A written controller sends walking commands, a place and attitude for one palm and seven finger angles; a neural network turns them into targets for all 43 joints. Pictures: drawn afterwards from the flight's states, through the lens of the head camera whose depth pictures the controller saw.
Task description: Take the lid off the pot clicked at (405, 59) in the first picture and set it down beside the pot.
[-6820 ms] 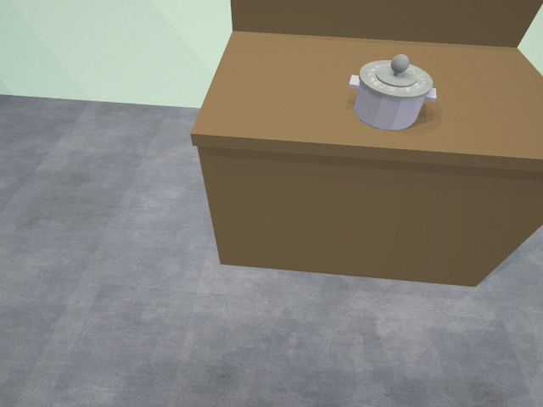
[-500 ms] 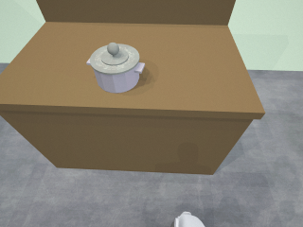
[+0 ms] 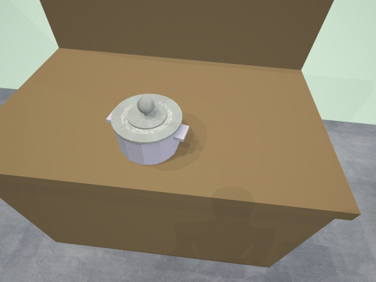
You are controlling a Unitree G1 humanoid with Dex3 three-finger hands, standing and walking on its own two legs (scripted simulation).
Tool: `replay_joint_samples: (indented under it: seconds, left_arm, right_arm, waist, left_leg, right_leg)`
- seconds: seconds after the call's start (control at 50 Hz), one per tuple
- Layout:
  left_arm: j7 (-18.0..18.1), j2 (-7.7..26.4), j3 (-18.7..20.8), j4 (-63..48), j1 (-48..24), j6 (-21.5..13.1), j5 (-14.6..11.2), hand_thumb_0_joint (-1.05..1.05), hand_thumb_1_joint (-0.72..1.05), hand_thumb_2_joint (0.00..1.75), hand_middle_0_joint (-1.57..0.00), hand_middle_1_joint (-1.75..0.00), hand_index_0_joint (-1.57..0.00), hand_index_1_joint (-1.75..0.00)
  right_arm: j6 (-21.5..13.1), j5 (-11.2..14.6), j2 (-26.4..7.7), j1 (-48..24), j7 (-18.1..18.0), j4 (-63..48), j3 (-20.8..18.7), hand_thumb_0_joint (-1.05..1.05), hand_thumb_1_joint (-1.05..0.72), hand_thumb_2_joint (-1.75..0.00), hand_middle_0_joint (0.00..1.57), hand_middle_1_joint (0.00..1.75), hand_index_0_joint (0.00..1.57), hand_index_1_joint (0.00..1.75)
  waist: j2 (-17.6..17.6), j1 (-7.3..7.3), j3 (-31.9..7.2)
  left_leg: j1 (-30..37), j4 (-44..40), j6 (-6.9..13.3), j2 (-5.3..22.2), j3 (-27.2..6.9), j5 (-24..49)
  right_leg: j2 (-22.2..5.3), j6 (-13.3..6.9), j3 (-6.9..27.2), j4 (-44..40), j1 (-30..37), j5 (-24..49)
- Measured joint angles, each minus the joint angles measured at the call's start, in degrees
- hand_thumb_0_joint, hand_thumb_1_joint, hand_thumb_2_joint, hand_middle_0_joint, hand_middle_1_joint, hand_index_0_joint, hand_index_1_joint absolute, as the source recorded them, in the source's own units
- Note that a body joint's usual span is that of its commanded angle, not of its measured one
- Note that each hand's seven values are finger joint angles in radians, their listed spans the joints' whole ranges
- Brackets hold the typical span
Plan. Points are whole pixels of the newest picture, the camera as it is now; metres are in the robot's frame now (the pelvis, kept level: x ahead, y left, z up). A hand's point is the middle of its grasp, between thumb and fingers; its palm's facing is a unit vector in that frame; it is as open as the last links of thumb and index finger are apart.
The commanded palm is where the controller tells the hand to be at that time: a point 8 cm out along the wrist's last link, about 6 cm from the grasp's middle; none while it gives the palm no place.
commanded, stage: come to a stop and stand still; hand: left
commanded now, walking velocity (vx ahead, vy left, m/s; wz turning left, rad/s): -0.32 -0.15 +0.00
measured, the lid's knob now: (145, 105) +0.49 +0.16 +0.09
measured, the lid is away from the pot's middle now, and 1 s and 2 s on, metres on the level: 0.00 0.00 0.00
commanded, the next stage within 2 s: look again from close up in 0.90 s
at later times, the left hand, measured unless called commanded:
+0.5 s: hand out of the picture +0.01 +0.14 -0.15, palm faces -0.02 -0.96 -0.28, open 7.4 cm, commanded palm none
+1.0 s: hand out of the picture -0.03 +0.11 -0.16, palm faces +0.03 -0.98 -0.21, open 7.3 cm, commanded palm none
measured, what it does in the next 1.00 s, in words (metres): steps on the spot: right foot, then left foot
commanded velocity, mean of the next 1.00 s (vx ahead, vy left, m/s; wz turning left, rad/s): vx -0.03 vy -0.02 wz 0.00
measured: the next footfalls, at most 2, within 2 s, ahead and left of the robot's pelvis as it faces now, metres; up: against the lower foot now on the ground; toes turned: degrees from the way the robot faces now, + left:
right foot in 0.36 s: +0.00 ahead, -0.15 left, +0.00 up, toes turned -3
left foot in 0.60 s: -0.01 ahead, +0.08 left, +0.00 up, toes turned +0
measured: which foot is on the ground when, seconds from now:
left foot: down 0.00-0.38, up 0.40-0.58, down 0.60-1.00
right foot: up 0.00-0.34, down 0.36-1.00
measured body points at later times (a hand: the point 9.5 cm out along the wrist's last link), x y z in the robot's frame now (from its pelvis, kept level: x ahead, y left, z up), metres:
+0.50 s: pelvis -0.03 -0.05 +0.01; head -0.01 -0.08 +0.45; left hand +0.01 +0.19 -0.13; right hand +0.00 -0.30 -0.16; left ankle -0.01 +0.10 -0.70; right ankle -0.04 -0.15 -0.73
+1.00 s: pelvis -0.04 -0.07 +0.01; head -0.04 -0.08 +0.46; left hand -0.03 +0.16 -0.14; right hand -0.06 -0.27 -0.16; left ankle -0.05 +0.09 -0.73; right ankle -0.04 -0.15 -0.73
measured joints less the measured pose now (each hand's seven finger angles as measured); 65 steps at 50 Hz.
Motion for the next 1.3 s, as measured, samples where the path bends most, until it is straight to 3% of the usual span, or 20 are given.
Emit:
replay_joint_samples:
  seconds: [0.04,0.1,0.2,0.24,0.3,0.36,0.44,0.5,0.54,0.6,0.62,0.74,1.0,1.1,1.3]
  left_arm:
    - [0.49,0.7,-0.07,0.06,-0.36,1.17,-0.19,0.01,0.91,0.9,-0.2,-0.3,-0.2,-0.3]
    - [0.59,1.0,0.17,-0.44,-1.64,2.38,-0.26,0.01,0.91,0.9,-0.2,-0.3,-0.2,-0.3]
    - [0.19,1.96,1.43,-2.53,-3.32,3.56,-0.11,0.01,0.91,0.9,-0.2,-0.3,-0.2,-0.3]
    - [0.04,2.38,1.78,-3.34,-3.83,3.89,-0.03,0.01,0.91,0.9,-0.2,-0.3,-0.2,-0.3]
    - [-0.12,2.56,1.75,-4.06,-4.27,3.75,0.16,0.01,0.91,0.9,-0.2,-0.3,-0.2,-0.3]
    - [-0.03,2.75,1.26,-4.29,-3.69,2.61,0.56,0.01,0.91,0.9,-0.2,-0.3,-0.2,-0.3]
    - [-0.14,1.06,-0.08,-2.79,-2.65,2.41,0.84,0.01,0.91,0.9,-0.2,-0.3,-0.2,-0.3]
    - [-0.36,0.01,-0.63,-1.73,-2.0,2.21,0.76,0.01,0.91,0.9,-0.2,-0.3,-0.2,-0.3]
    - [-0.44,-0.48,-0.88,-1.2,-2.15,1.74,0.63,0.01,0.91,0.9,-0.2,-0.3,-0.2,-0.3]
    - [-0.14,-1.05,-1.14,-0.35,-2.93,1.05,0.14,0.01,0.91,0.9,-0.2,-0.3,-0.2,-0.3]
    - [-0.05,-1.03,-1.13,0.02,-3.53,0.94,-0.07,0.01,0.92,0.9,-0.21,-0.3,-0.2,-0.3]
    - [0.19,-0.19,-1.01,1.73,-5.58,0.51,-0.61,0.01,0.93,0.9,-0.21,-0.3,-0.2,-0.3]
    - [-0.26,-1.68,-1.08,4.1,-1.54,0.41,-0.32,0.01,0.91,0.9,-0.2,-0.3,-0.2,-0.3]
    - [0.66,-3.25,-1.79,2.43,1.31,-1.06,0.48,0.01,0.91,0.9,-0.2,-0.3,-0.2,-0.3]
    - [0.14,-2.31,-1.89,0.63,2.16,0.28,0.29,0.01,0.91,0.9,-0.2,-0.3,-0.2,-0.3]
  right_arm:
    - [0.46,0.15,1.22,-1.19,-0.42,-0.2,0.5,0.01,-0.91,-0.9,0.2,0.29,0.2,0.3]
    - [1.32,-0.02,2.04,-3.22,-1.21,-1.11,0.72,0.0,-0.91,-0.9,0.2,0.29,0.2,0.3]
    - [2.8,-0.23,1.89,-5.02,-1.25,-2.36,-0.08,0.0,-0.9,-0.9,0.2,0.3,0.21,0.3]
    - [3.14,-0.33,1.33,-4.88,-1.1,-2.4,-0.52,0.0,-0.9,-0.9,0.2,0.3,0.21,0.3]
    - [3.62,-0.54,0.0,-3.95,-0.79,-2.03,-1.3,0.01,-0.9,-0.9,0.2,0.3,0.21,0.3]
    - [4.07,-0.18,-1.22,-2.08,-0.42,-1.37,-1.97,0.01,-0.9,-0.9,0.2,0.3,0.21,0.3]
    - [5.62,-0.03,-2.78,1.29,-0.03,0.61,-2.53,0.01,-0.9,-0.9,0.2,0.29,0.2,0.3]
    - [4.97,0.0,-3.17,3.86,0.1,2.3,-2.4,0.01,-0.91,-0.9,0.2,0.29,0.2,0.3]
    - [4.32,0.14,-3.11,5.43,-0.11,3.27,-2.08,0.01,-0.91,-0.9,0.2,0.29,0.2,0.3]
    - [3.18,0.26,-2.93,7.68,-0.64,4.95,-1.24,0.01,-0.91,-0.9,0.2,0.29,0.2,0.3]
    - [2.81,0.2,-2.68,8.2,-0.86,5.83,-0.95,0.01,-0.91,-0.9,0.2,0.29,0.2,0.3]
    - [2.15,0.07,0.37,9.35,-1.29,9.22,0.82,0.01,-0.91,-0.9,0.2,0.29,0.2,0.3]
    - [1.58,0.01,2.15,9.36,-1.13,8.22,1.26,0.01,-0.9,-0.9,0.2,0.29,0.2,0.3]
    - [1.66,0.13,0.35,9.18,-0.63,4.04,0.6,0.01,-0.91,-0.9,0.2,0.29,0.2,0.3]
    - [0.64,-0.18,0.17,10.47,-0.92,1.98,1.34,0.02,-0.92,-0.9,0.2,0.29,0.2,0.3]
  waist:
    - [-2.18,0.56,0.69]
    - [-2.4,0.52,2.35]
    - [-1.46,-0.02,4.13]
    - [-0.99,-0.28,4.25]
    - [0.25,-0.83,3.86]
    - [0.95,-1.24,2.71]
    - [2.44,-2.02,1.02]
    - [2.02,-2.44,-0.45]
    - [1.64,-2.82,-0.87]
    - [2.19,-3.4,-1.27]
    - [2.45,-3.68,-1.28]
    - [0.45,-2.7,-0.49]
    - [1.62,-2.38,-1.31]
    - [3.19,-2.72,-1.17]
    - [1.34,-1.85,-2.54]
  left_leg:
    - [0.81,-0.25,0.97,-1.13,1.08,-2.81]
    - [1.3,-2.26,1.29,-1.22,1.52,-1.65]
    - [0.39,-3.63,1.0,-0.25,1.99,0.06]
    - [-0.2,-3.44,0.58,0.08,2.02,0.4]
    - [-1.17,-2.51,-0.25,0.57,1.73,0.6]
    - [-3.06,0.9,-1.45,0.81,1.44,-0.58]
    - [-3.91,9.11,-1.07,-0.62,-2.16,-13.23]
    - [-2.43,13.48,-0.81,-1.58,-2.54,-14.24]
    - [0.51,10.77,-1.13,-1.79,-2.13,-13.99]
    - [7.05,-0.87,-1.12,-1.21,-2.79,-6.5]
    - [8.24,-3.38,-1.63,-0.64,-3.44,-7.57]
    - [10.06,-6.24,-2.69,-0.49,-3.65,-6.19]
    - [10.52,-7.51,-2.74,-0.11,-3.81,-4.93]
    - [5.61,1.02,-0.83,0.36,-3.5,-9.54]
    - [5.98,0.53,0.3,-2.43,-1.82,-9.15]
  right_leg:
    - [-1.02,0.71,1.58,4.14,-1.5,-4.14]
    - [-0.05,1.15,4.54,16.55,-6.76,-11.07]
    - [0.83,2.09,7.02,29.98,-14.08,-10.68]
    - [0.37,2.08,7.13,28.73,-14.41,-10.14]
    - [-0.67,1.42,6.22,19.64,-11.61,-8.56]
    - [-1.29,0.41,5.64,5.83,-6.58,0.49]
    - [-0.48,-1.25,4.95,5.28,-5.53,0.23]
    - [-0.04,-1.84,5.47,1.63,-4.32,2.03]
    - [0.36,-2.15,5.49,0.28,-4.02,2.91]
    - [1.85,-2.33,4.4,0.3,-4.31,2.86]
    - [2.36,-2.37,3.64,0.58,-4.51,2.63]
    - [2.54,-2.83,3.41,-2.89,-2.27,4.79]
    - [2.96,-3.06,3.24,-5.06,-1.37,6.47]
    - [3.49,-2.76,2.51,-2.32,-4.11,5.87]
    - [0.6,-0.85,3.92,2.0,-6.02,3.49]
